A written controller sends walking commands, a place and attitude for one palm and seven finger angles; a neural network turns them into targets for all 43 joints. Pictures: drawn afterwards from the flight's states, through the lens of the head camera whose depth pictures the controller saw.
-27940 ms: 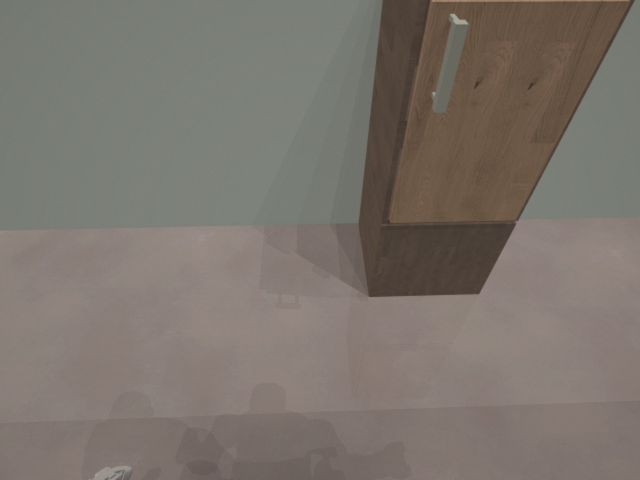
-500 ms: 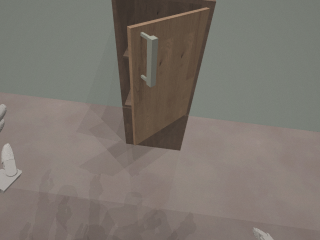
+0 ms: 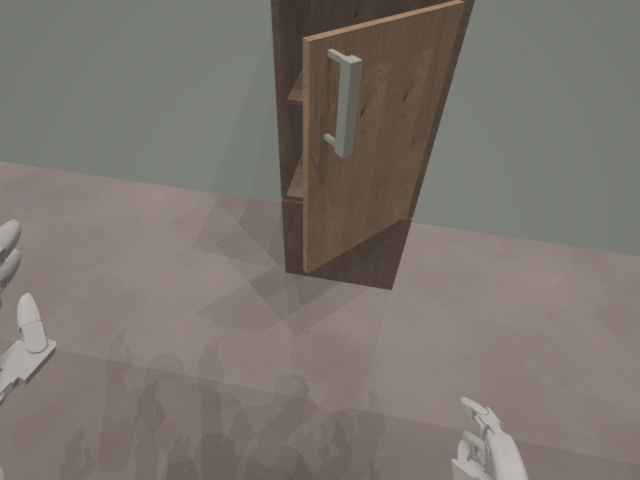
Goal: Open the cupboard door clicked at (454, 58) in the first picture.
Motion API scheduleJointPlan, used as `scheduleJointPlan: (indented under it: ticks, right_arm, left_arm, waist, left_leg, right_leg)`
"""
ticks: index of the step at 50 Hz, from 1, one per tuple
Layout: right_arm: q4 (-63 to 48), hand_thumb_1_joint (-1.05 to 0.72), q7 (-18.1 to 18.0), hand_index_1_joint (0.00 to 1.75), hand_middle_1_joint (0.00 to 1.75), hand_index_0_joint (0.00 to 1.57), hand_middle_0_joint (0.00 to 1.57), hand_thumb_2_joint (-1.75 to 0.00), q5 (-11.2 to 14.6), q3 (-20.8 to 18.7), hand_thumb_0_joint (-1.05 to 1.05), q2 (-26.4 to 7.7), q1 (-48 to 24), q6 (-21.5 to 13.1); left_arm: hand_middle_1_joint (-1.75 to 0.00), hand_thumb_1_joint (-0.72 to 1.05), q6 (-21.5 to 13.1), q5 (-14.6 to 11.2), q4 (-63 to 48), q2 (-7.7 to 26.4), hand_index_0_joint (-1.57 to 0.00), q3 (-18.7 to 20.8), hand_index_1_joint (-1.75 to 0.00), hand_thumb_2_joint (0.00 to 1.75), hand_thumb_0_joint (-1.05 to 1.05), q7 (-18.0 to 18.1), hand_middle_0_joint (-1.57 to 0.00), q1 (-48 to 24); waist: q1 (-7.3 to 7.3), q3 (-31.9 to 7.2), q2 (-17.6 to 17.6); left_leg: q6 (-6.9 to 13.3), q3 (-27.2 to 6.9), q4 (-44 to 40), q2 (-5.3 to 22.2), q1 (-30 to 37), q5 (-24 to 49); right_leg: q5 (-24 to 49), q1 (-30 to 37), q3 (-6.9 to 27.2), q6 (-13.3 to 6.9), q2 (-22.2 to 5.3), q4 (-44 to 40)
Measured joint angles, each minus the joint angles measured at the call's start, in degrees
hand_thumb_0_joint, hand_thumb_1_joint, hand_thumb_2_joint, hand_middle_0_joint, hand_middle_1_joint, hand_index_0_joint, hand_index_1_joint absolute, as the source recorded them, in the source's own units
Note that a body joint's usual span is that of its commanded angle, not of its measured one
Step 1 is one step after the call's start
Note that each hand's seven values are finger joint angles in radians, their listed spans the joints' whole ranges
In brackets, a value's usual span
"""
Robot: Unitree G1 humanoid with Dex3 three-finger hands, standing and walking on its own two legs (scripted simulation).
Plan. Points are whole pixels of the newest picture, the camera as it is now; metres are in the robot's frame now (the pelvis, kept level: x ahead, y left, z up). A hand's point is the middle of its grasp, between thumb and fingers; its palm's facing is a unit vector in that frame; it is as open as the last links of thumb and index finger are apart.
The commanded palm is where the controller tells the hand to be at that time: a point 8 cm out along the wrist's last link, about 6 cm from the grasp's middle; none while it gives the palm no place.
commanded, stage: stop stepping back and stand still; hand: left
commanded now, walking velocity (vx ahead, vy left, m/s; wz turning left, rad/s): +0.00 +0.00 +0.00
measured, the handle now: (339, 105) +0.69 +0.02 +0.14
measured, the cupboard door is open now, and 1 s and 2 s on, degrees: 48 48 48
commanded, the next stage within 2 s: let the arm hang, fingers relaxed in 0.18 s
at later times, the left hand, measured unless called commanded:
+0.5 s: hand out of the picture +0.12 +0.22 -0.12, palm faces -0.04 -0.94 -0.35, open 7.4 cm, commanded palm none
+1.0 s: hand out of the picture +0.00 +0.22 -0.15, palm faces +0.03 -0.94 -0.34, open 7.4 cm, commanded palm none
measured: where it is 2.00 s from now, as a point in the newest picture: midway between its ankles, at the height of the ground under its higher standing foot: outside the picture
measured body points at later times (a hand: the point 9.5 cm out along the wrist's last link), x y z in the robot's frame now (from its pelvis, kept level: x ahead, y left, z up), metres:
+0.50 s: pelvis -0.01 +0.00 -0.01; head +0.00 -0.02 +0.44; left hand +0.12 +0.27 -0.09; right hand +0.11 -0.27 -0.14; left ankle +0.03 +0.09 -0.74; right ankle +0.01 -0.12 -0.74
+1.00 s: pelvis -0.01 -0.02 +0.00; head +0.01 -0.03 +0.45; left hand +0.00 +0.27 -0.13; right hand +0.04 -0.28 -0.15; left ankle +0.03 +0.09 -0.74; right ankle +0.01 -0.12 -0.74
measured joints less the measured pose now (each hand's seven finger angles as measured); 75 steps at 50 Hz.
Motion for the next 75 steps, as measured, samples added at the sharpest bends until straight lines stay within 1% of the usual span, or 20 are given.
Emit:
scheduleJointPlan:
  ticks: [3,5,14,15,16,18,20,22,24,26,30,34,37,40,46,50,55,63,69,75]
  right_arm:
    - [0.0,-0.90,-0.4,0.30,0.30,0.21,0.21,-0.89,0.0,-0.1,0.01,-0.3,0.3,-0.1]
    - [0.0,-0.90,-0.6,0.30,0.30,0.21,0.21,-0.90,-0.1,-0.2,0.01,-0.6,0.5,-0.2]
    - [-0.1,-0.90,-0.7,0.30,0.30,0.21,0.20,-0.90,0.0,-1.4,0.01,-1.7,1.0,-0.1]
    - [1.1,-0.90,0.3,0.30,0.30,0.21,0.20,-0.90,0.3,-1.9,0.01,-2.4,0.8,-1.1]
    - [2.9,-0.90,1.5,0.30,0.30,0.21,0.20,-0.90,0.5,-2.5,0.01,-3.5,0.3,-1.1]
    - [6.5,-0.90,3.1,0.30,0.30,0.21,0.20,-0.90,0.6,-3.0,0.01,-5.9,-1.8,1.2]
    - [9.1,-0.90,3.7,0.30,0.30,0.21,0.20,-0.90,0.3,-3.2,0.01,-7.5,-3.8,3.6]
    - [11.1,-0.90,4.0,0.30,0.30,0.21,0.20,-0.90,-0.1,-3.2,0.01,-8.1,-4.8,5.0]
    - [12.9,-0.90,4.2,0.30,0.30,0.21,0.20,-0.90,-0.2,-3.1,0.01,-8.0,-4.5,6.0]
    - [14.7,-0.90,4.5,0.30,0.30,0.21,0.20,-0.90,-0.3,-2.9,0.01,-7.7,-3.4,6.9]
    - [19.0,-0.90,4.6,0.30,0.30,0.21,0.20,-0.90,-0.5,-2.6,0.01,-7.0,-1.0,8.7]
    - [23.1,-0.90,4.2,0.30,0.30,0.21,0.20,-0.90,-0.5,-2.6,0.01,-6.2,1.2,9.6]
    - [25.4,-0.90,3.8,0.30,0.30,0.21,0.20,-0.90,-0.4,-2.8,0.01,-5.9,2.1,9.8]
    - [26.9,-0.90,3.6,0.30,0.30,0.21,0.20,-0.90,-0.3,-3.1,0.01,-5.7,2.2,9.8]
    - [28.1,-0.90,3.5,0.30,0.30,0.21,0.20,-0.90,-0.2,-3.3,0.01,-5.2,0.7,9.5]
    - [28.4,-0.90,3.6,0.30,0.30,0.21,0.20,-0.90,-0.3,-3.3,0.00,-5.2,-0.7,9.2]
    - [28.8,-0.90,3.7,0.30,0.30,0.21,0.20,-0.90,-0.3,-3.2,0.00,-5.5,-2.3,8.7]
    - [29.1,-0.90,3.8,0.30,0.30,0.21,0.20,-0.90,-0.4,-3.1,0.00,-6.5,-4.5,8.3]
    - [29.3,-0.90,3.8,0.30,0.30,0.21,0.20,-0.90,-0.4,-3.1,0.00,-7.3,-5.1,8.1]
    - [29.4,-0.90,3.6,0.30,0.30,0.21,0.20,-0.90,-0.3,-3.0,0.00,-7.8,-5.4,8.1]
  left_arm:
    - [-0.30,0.88,0.6,0.3,0.2,-0.5,-0.21,-0.5,-0.30,0.90,0.01,0.2,-0.21,-0.8]
    - [-0.30,0.88,0.9,0.5,-0.1,-0.4,-0.21,-0.6,-0.30,0.90,0.01,0.3,-0.21,-1.1]
    - [-0.30,0.89,0.3,0.2,-3.0,1.4,-0.21,-0.1,-0.30,0.90,0.01,0.2,-0.21,0.7]
    - [-0.30,0.89,-0.5,0.8,-0.2,2.0,-0.21,-1.3,-0.30,0.90,0.01,-0.6,-0.21,-0.7]
    - [-0.30,0.89,0.5,1.4,5.0,2.6,-0.21,-3.7,-0.30,0.90,0.01,-2.1,-0.21,-3.5]
    - [-0.30,0.89,5.9,2.1,18.2,2.2,-0.20,-9.0,-0.30,0.90,0.00,-4.7,-0.20,-9.3]
    - [-0.30,0.90,11.1,2.5,32.2,0.6,-0.20,-13.4,-0.30,0.90,0.00,-6.3,-0.20,-13.5]
    - [-0.30,0.90,14.3,2.9,44.4,-1.5,-0.20,-17.2,-0.30,0.90,0.00,-7.4,-0.20,-15.6]
    - [-0.30,0.90,15.8,3.2,53.8,-3.8,-0.20,-20.3,-0.30,0.90,0.00,-8.3,-0.20,-15.9]
    - [-0.30,0.90,16.3,3.1,60.9,-5.7,-0.20,-22.8,-0.30,0.90,0.01,-8.8,-0.20,-15.5]
    - [-0.30,0.90,16.3,2.5,71.5,-8.6,-0.20,-25.5,-0.30,0.90,0.01,-9.1,-0.20,-14.6]
    - [-0.30,0.93,15.6,2.0,78.6,-8.6,-0.21,-24.9,-0.30,0.90,0.01,-8.7,-0.21,-13.9]
    - [-0.30,0.92,15.0,1.8,82.3,-7.7,-0.21,-24.1,-0.30,0.90,0.01,-8.6,-0.21,-13.6]
    - [-0.30,0.92,14.6,1.7,85.1,-6.4,-0.21,-23.3,-0.30,0.90,0.01,-8.3,-0.21,-13.7]
    - [-0.30,0.91,14.1,1.7,87.8,-4.1,-0.20,-22.2,-0.30,0.90,0.00,-7.8,-0.20,-15.6]
    - [-0.30,0.91,13.7,1.7,88.0,-3.4,-0.20,-21.9,-0.30,0.90,0.00,-7.6,-0.20,-17.8]
    - [-0.30,0.90,13.1,1.7,87.5,-3.4,-0.20,-22.0,-0.30,0.90,0.00,-7.6,-0.20,-20.5]
    - [-0.30,0.90,12.4,1.7,86.5,-4.2,-0.20,-22.4,-0.30,0.90,0.00,-7.7,-0.20,-23.9]
    - [-0.30,0.90,12.3,1.8,86.6,-4.7,-0.20,-22.5,-0.30,0.90,0.00,-7.8,-0.20,-24.6]
    - [-0.30,0.90,12.3,1.8,87.1,-4.3,-0.20,-22.4,-0.30,0.90,0.00,-7.8,-0.20,-24.2]
  waist:
    - [0.19,0.6,-0.4]
    - [0.04,1.0,-0.7]
    - [-1.67,1.8,-0.9]
    - [-1.79,1.4,-0.3]
    - [-1.59,0.9,0.5]
    - [-1.30,0.3,2.2]
    - [-1.94,0.5,3.1]
    - [-2.69,1.4,3.6]
    - [-3.14,2.3,3.3]
    - [-3.38,3.1,2.1]
    - [-2.83,5.0,-0.2]
    - [-1.73,6.0,-1.3]
    - [-1.18,6.0,-1.0]
    - [-0.96,5.7,-0.1]
    - [-1.05,4.9,1.5]
    - [-1.12,4.4,2.3]
    - [-1.29,3.6,2.6]
    - [-1.71,3.5,1.7]
    - [-1.91,3.8,1.0]
    - [-1.89,4.2,0.6]
  left_leg:
    - [0.2,0.0,-1.1,-0.3,0.3,0.8]
    - [0.2,-0.1,-1.6,-0.5,0.5,1.1]
    - [0.2,-0.2,-1.9,-0.4,0.4,1.1]
    - [0.3,-0.6,-1.2,-0.5,-0.6,1.0]
    - [0.5,-0.9,-0.2,-0.9,-1.7,0.9]
    - [0.9,-0.8,1.3,-1.8,-3.3,0.6]
    - [1.3,-0.3,2.5,-2.7,-4.1,0.3]
    - [1.4,-0.1,3.4,-2.8,-4.1,-0.1]
    - [0.9,-0.1,3.6,-2.3,-3.6,-0.2]
    - [0.4,-0.6,3.3,-1.9,-3.0,0.0]
    - [-0.4,-1.5,2.0,-1.1,-1.7,0.7]
    - [-1.0,-2.3,-0.2,-0.5,-0.6,1.9]
    - [-1.2,-2.7,-1.5,-0.3,0.2,2.6]
    - [-1.4,-2.9,-2.4,-0.1,1.0,2.9]
    - [-1.5,-2.9,-3.4,0.0,2.3,3.0]
    - [-1.5,-2.7,-4.1,0.0,3.0,3.1]
    - [-1.4,-2.5,-5.3,-0.3,4.2,3.2]
    - [-1.5,-2.3,-7.3,-0.5,5.7,3.5]
    - [-1.5,-2.2,-8.5,-0.5,6.5,3.5]
    - [-1.6,-2.2,-9.4,-0.4,7.3,3.5]
  right_leg:
    - [0.5,0.2,-0.1,0.2,-0.3,-0.7]
    - [0.7,0.3,-0.1,0.2,-0.4,-1.0]
    - [1.1,0.6,-0.2,0.3,-0.3,-2.0]
    - [1.0,-0.2,-0.6,0.3,-0.4,-1.3]
    - [0.6,-1.2,-0.9,0.4,-0.8,-0.1]
    - [-1.3,-3.6,-0.7,0.5,-1.6,3.3]
    - [-2.6,-5.5,0.8,0.3,-2.0,6.8]
    - [-3.3,-5.9,1.2,0.8,-2.1,8.3]
    - [-3.2,-5.3,1.2,0.5,-1.6,8.2]
    - [-2.9,-4.5,0.8,-0.2,-1.2,7.5]
    - [-1.8,-2.5,-0.2,-1.0,-0.3,5.1]
    - [-0.2,-0.8,-0.9,-1.5,0.4,1.9]
    - [0.7,0.3,-1.3,-1.8,0.7,0.0]
    - [1.2,1.3,-1.4,-1.9,0.9,-1.2]
    - [1.4,2.7,-1.3,-2.0,1.1,-2.5]
    - [1.4,3.2,-1.2,-2.0,1.0,-3.0]
    - [1.3,4.2,-0.9,-1.8,0.8,-3.7]
    - [1.4,5.3,-0.6,-1.7,0.7,-5.1]
    - [1.4,6.1,-0.5,-1.7,0.7,-6.2]
    - [1.5,6.9,-0.5,-1.7,0.7,-7.3]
